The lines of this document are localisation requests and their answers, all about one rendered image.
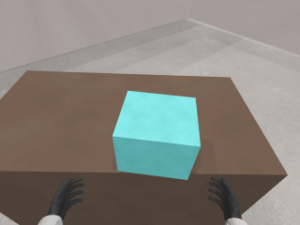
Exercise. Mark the carton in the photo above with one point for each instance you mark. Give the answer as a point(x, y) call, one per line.
point(157, 135)

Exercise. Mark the left robot hand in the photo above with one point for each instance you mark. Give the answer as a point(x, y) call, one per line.
point(61, 200)

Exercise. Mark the right robot hand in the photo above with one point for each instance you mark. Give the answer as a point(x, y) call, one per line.
point(228, 202)

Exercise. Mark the left robot forearm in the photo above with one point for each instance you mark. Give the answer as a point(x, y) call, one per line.
point(51, 220)

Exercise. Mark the pedestal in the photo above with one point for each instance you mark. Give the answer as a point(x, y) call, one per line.
point(59, 124)

